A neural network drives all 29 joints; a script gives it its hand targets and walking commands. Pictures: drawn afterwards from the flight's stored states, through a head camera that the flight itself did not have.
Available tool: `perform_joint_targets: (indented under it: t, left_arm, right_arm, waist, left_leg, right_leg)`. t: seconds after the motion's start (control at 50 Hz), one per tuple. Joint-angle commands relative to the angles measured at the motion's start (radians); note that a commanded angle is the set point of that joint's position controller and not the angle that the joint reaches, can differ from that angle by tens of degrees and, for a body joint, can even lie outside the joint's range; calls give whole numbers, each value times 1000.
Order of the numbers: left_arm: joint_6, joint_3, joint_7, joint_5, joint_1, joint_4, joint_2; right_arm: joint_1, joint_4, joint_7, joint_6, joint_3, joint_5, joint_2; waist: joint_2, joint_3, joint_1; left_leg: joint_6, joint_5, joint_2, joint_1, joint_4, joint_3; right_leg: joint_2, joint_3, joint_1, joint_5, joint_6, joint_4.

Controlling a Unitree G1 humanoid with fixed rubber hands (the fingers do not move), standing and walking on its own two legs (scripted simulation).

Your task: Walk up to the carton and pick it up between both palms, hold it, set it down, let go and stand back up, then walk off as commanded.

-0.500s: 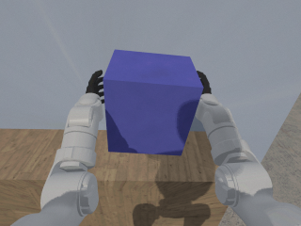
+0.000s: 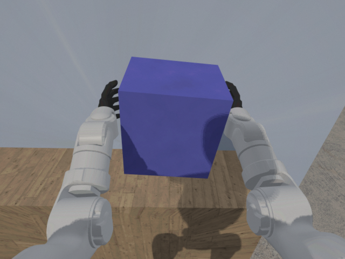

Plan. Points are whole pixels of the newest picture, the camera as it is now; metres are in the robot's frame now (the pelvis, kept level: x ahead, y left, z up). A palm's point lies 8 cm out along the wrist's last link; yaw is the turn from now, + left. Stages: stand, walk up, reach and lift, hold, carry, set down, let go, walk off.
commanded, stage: hold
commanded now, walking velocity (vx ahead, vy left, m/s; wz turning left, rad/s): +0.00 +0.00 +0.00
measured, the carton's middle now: (170, 119) +0.38 +0.02 +0.20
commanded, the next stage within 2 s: set down in 0.54 s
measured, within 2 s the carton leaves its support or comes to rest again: neither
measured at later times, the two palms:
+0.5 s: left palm (107, 112) +0.36 +0.16 +0.22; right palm (233, 112) +0.38 -0.13 +0.21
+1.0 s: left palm (113, 115) +0.39 +0.16 +0.20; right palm (232, 115) +0.41 -0.14 +0.19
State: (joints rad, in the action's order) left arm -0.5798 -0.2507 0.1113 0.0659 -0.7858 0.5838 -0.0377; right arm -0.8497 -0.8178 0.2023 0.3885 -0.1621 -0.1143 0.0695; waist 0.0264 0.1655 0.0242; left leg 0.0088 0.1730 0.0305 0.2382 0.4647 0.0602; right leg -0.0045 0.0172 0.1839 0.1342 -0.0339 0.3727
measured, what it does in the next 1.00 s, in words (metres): stands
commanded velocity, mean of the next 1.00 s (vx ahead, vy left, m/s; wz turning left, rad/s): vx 0.00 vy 0.00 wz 0.00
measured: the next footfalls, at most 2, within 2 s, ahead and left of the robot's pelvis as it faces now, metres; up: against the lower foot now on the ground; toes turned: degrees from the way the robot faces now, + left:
none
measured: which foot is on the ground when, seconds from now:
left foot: down 0.00-1.00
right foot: down 0.00-1.00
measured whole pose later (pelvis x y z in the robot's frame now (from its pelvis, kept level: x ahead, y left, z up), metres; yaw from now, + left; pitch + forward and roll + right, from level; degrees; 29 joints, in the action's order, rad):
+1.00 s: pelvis +0.01 -0.01 +0.00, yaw +0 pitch -5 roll -1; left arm -0.45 -0.41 0.04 0.21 -0.79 0.58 0.04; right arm -0.85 -0.87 0.15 0.14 -0.27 -0.02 0.02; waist 0.03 0.06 0.02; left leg 0.01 0.17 0.02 0.17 0.42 0.06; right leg -0.01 0.02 0.13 0.15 -0.03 0.37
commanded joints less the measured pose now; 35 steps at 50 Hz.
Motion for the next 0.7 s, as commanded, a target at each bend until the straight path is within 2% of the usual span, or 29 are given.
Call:
perform_joint_targets:
  t: [0.0, 0.06, 0.12, 0.14, 0.22, 0.28, 0.34, 0.44, 0.46, 0.52, 0.54, 0.56, 0.62, 0.68]
  left_arm:
    - [54, 397, -191, -53, -856, -266, 733]
    - [57, 406, -190, -54, -873, -281, 731]
    - [55, 395, -192, -52, -864, -277, 731]
    - [56, 404, -191, -59, -858, -278, 738]
    - [56, 398, -192, -50, -869, -280, 727]
    - [57, 405, -191, -59, -868, -284, 732]
    - [53, 401, -191, -52, -856, -270, 727]
    - [60, 417, -188, -64, -877, -301, 733]
    - [56, 403, -189, -54, -865, -268, 734]
    - [55, 396, -193, -51, -854, -265, 731]
    - [40, 281, -211, 10, -846, -163, 667]
    - [49, 305, -211, -3, -876, -174, 686]
    - [83, 316, -210, 0, -916, -193, 692]
    - [122, 263, -211, 51, -888, -125, 667]
  right_arm:
    - [-829, 313, -121, -49, 304, -124, -695]
    - [-817, 306, -119, -49, 305, -125, -695]
    - [-816, 298, -121, -48, 309, -127, -698]
    - [-829, 328, -120, -51, 311, -128, -698]
    - [-806, 289, -120, -46, 297, -119, -693]
    - [-839, 332, -120, -52, 317, -128, -699]
    - [-812, 302, -120, -47, 305, -121, -688]
    - [-821, 327, -120, -52, 314, -130, -696]
    - [-825, 315, -119, -50, 308, -127, -697]
    - [-803, 292, -119, -46, 302, -123, -691]
    - [-867, 207, -136, -47, 300, -112, -675]
    - [-903, 233, -143, -69, 283, -98, -672]
    - [-945, 263, -158, -123, 279, -65, -696]
    - [-942, 237, -175, -186, 229, -5, -694]
  waist:
    - [-30, 290, -145]
    - [-16, 301, -152]
    - [-24, 284, -143]
    - [-29, 302, -147]
    - [-17, 280, -151]
    - [-30, 306, -140]
    - [-21, 289, -146]
    - [-14, 319, -149]
    - [-18, 286, -147]
    - [-25, 280, -149]
    - [-18, 212, -95]
    - [-8, 233, -104]
    - [-6, 298, -84]
    - [-22, 284, -52]
  left_leg:
    - [-47, -45, -61, -153, -178, -72]
    - [-50, -46, -63, -157, -176, -74]
    - [-47, -53, -63, -151, -177, -73]
    - [-49, -61, -61, -157, -175, -74]
    - [-51, -39, -61, -149, -179, -74]
    - [-47, -52, -63, -157, -177, -71]
    - [-51, -48, -61, -159, -175, -73]
    - [-53, -65, -64, -165, -169, -76]
    - [-49, -50, -65, -151, -173, -76]
    - [-50, -49, -61, -156, -179, -73]
    - [-36, 29, -71, -161, -189, -48]
    - [-39, 51, -62, -148, -199, -50]
    - [-38, 34, -55, -159, -197, -49]
    - [-27, 50, -51, -141, -214, -40]
  right_leg:
    - [65, -29, -187, -62, 14, -113]
    - [64, -28, -188, -65, 15, -110]
    - [65, -28, -191, -68, 15, -110]
    - [66, -28, -193, -76, 14, -110]
    - [63, -28, -189, -61, 16, -110]
    - [67, -29, -190, -67, 13, -112]
    - [67, -28, -187, -63, 16, -112]
    - [65, -30, -192, -79, 15, -106]
    - [63, -27, -184, -64, 14, -112]
    - [66, -28, -186, -64, 16, -114]
    - [63, -36, -205, 54, 21, -131]
    - [65, -45, -202, 57, 25, -118]
    - [64, -56, -206, 52, 23, -108]
    - [61, -72, -206, 88, 14, -107]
